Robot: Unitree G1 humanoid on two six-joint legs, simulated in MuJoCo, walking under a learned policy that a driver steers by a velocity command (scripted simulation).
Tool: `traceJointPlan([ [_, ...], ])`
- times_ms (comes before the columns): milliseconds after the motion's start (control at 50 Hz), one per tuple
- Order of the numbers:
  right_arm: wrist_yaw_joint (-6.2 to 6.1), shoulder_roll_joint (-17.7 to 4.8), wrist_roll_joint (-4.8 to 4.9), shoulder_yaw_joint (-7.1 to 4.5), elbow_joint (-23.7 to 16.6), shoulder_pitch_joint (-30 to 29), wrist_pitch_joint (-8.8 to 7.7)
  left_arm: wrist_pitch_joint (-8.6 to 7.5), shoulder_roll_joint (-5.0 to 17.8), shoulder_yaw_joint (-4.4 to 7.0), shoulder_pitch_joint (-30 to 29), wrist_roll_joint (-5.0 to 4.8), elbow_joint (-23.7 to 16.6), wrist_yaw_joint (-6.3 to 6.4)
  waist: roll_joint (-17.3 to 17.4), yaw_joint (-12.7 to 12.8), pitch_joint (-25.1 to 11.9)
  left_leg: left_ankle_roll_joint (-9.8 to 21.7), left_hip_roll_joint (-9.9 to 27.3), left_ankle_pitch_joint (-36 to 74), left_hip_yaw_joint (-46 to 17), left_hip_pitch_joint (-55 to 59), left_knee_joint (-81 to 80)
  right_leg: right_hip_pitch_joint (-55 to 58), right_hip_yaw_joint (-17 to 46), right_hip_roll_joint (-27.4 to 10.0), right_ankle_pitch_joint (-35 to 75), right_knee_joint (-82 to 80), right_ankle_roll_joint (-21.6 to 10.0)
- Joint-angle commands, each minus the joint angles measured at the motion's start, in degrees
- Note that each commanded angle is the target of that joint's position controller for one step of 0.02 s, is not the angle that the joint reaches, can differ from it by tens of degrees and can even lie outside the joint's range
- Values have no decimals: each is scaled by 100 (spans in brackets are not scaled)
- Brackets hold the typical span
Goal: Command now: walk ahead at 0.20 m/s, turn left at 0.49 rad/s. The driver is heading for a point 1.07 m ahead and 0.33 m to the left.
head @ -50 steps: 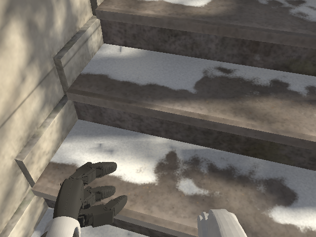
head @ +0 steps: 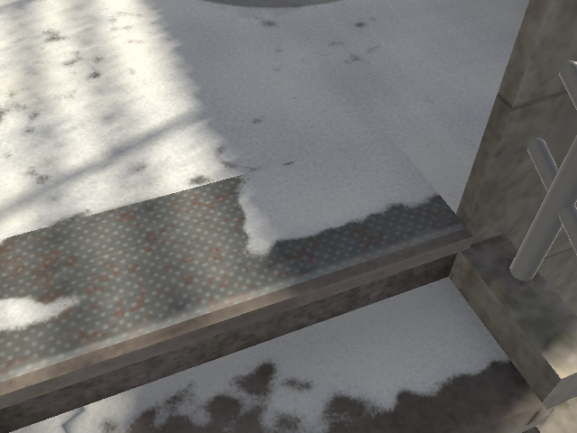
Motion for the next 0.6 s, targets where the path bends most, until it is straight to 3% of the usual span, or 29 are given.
traceJointPlan([
  [20, -273, 667, -47, 337, -235, 813, 97, -506, -780, -127, -1404, 104, -273, -92, 394, -844, -483, 76, 797, -594, 11, -1141, 388, 1188, 1165, -1520, 3444, -2681, -731],
  [40, -272, 662, 23, 348, -262, 651, 185, -546, -689, -41, -1510, 113, -311, 79, 268, -944, -369, -102, 822, -1141, 266, -1170, 182, 1135, 604, -1471, 2945, -2889, -663],
  [60, -212, 490, 80, 320, -371, 490, 202, -608, -171, 184, -1325, 94, -339, 288, -3, -805, -211, -248, 818, -1003, 453, -958, 18, 960, 189, -1354, 2465, -3151, -606],
  [80, -92, 248, 155, 287, -424, 450, 218, -619, 412, 367, -1328, 90, -523, 455, -297, -667, -344, -383, 668, -772, 803, -545, 393, 702, -112, -1395, 2556, -3410, -716],
  [100, -100, 54, 285, 267, -461, 385, 173, -597, 903, 522, -1662, 258, -780, 564, -456, -652, -426, -482, 470, -738, 1088, 58, 963, 243, -437, -1388, 3074, -3556, -735],
  [120, -51, -148, 310, 223, -549, 310, 164, -604, 1142, 600, -1832, 357, -898, 582, -371, -673, -466, -492, 486, -560, 1070, 302, 794, 305, -736, -1411, 2906, -3650, -720],
  [140, -32, -321, 279, 184, -687, 253, 178, -624, 1344, 676, -2075, 318, -1081, 561, -186, -746, -467, -491, 595, -275, 1087, 669, -228, 536, -1038, -1330, 2746, -3691, -522],
  [160, -72, -438, 250, 129, -680, 127, 167, -650, 1291, 675, -2132, 244, -1235, 578, -289, -682, -480, -519, 672, -302, 1140, 1105, -827, 748, -1044, -1377, 3013, -3832, -437],
  [180, -71, -528, 172, 115, -917, -149, 181, -701, 1401, 709, -2193, 139, -1296, 623, -229, -722, -361, -596, 846, -169, 1090, 1018, -1853, 1472, -1041, -1527, 3384, -3744, -364],
  [200, -108, -621, 106, 50, -871, -3, 214, -680, 1410, 711, -1945, 96, -1279, 552, -437, -698, -169, -609, 929, -217, 1026, 1050, -2553, 1908, -931, -1838, 3299, -3723, -501],
  [220, -195, -633, 54, 31, -909, 75, 270, -642, 1254, 700, -1462, 141, -1078, 421, -680, -450, 51, -561, 1030, -595, 923, 952, -3354, 2470, -799, -2124, 2754, -3662, -583],
  [240, -256, -493, 14, 64, -960, 54, 323, -567, 1220, 710, -1056, 188, -907, 289, -892, -267, 362, -504, 1059, -1183, 961, 738, -3944, 2959, -570, -2466, 2143, -3670, -828],
  [280, -369, -189, -67, 134, -1066, -22, 227, -356, 1230, 756, -520, 169, -722, 212, -777, 29, 692, -384, 1090, -1308, 1188, 523, -5022, 3785, -75, -2876, 1198, -3646, -938],
  [320, -360, -66, 27, 168, -1066, -220, 26, -81, 1232, 762, -540, 153, -614, 240, -574, 188, 747, -191, 782, -807, 1675, 649, -6524, 4387, -60, -2852, 412, -3377, -819],
  [340, -345, -78, 73, 125, -991, -192, -103, 22, 1261, 775, -474, 154, -499, 276, -530, 236, 696, -59, 471, -723, 1939, 964, -7158, 4514, -202, -2734, 288, -3079, -698],
  [360, -375, -268, 161, -4, -1012, -33, -250, 53, 1146, 778, -323, 170, -482, 302, -369, 155, 520, 128, 78, -505, 1941, 1494, -7598, 4362, -432, -2432, 704, -2230, -579],
  [380, -461, -675, 152, -143, -975, 259, -330, 9, 709, 690, -467, 333, -785, 345, 128, 137, 80, 879, 352, 1150, 729, 1937, -7581, 4005, -1133, -1521, 1483, -608, -62],
  [400, -588, -1107, 223, -317, -1027, 698, 12, -144, 942, 607, -1257, -262, -1216, 378, 713, -490, 399, 1385, 994, 1797, -963, 3391, -7745, 1608, -1126, -849, 638, 1249, 747],
  [420, -639, -1361, 154, -348, -1025, 1083, 163, -325, 313, 454, -1962, -258, -1627, 233, 959, -612, 461, 1932, 1470, 1665, -3035, 4570, -8379, -885, -519, 106, -1065, 2755, 1073],
  [440, -750, -1512, 25, -411, -1144, 1048, 269, -518, -40, 326, -2169, -142, -1838, 213, 887, -731, 524, 2226, 1862, 823, -3857, 5019, -8861, -2141, 173, 82, -1136, 3976, 1021],
  [460, -843, -1467, -41, -412, -1189, 1094, 261, -663, -14, 288, -2676, -139, -2062, 259, 598, -979, 649, 2360, 1952, 730, -3457, 5110, -8829, -2845, 406, -171, -1134, 4995, 889],
  [480, -889, -1244, -113, -380, -1063, 1402, 221, -771, -10, 267, -3076, -87, -2305, 320, 645, -1094, 748, 2289, 1876, 1611, -2941, 5457, -8578, -3790, 289, -197, -1546, 5909, 700],
  [520, -903, -829, -173, -288, -689, 2073, 22, -711, -72, 178, -3664, 128, -2854, 473, 402, -1218, 771, 1907, 1904, 2123, -2478, 5923, -8123, -5349, 732, -283, -2816, 7423, 331],
  [540, -886, -749, -203, -259, -560, 2075, -71, -675, -278, 64, -3859, 143, -3137, 553, 623, -1190, 852, 1700, 1917, 2096, -2282, 5804, -8246, -5816, 951, -262, -3561, 7877, 175],
  [560, -887, -767, -128, -244, -548, 1719, -83, -664, -232, 13, -3779, 145, -3339, 550, 533, -891, 1015, 1369, 1837, 1708, -1911, 5271, -8696, -5548, 1040, -388, -3668, 7269, 62],
  [580, -864, -797, 90, -244, -625, 1074, -32, -608, -267, -97, -3400, 158, -3482, 569, 350, -380, 1102, 914, 1469, 1199, -1393, 3965, -9330, -4288, 917, -565, -3485, 5752, -50],
  [600, -223, -1122, 184, -174, -850, -1093, -17, -401, 960, 149, -2088, 9, -3173, 768, -298, 975, -1384, 346, 1108, 1325, -776, 813, -9011, 94, 742, -374, -2805, 2231, -209],
])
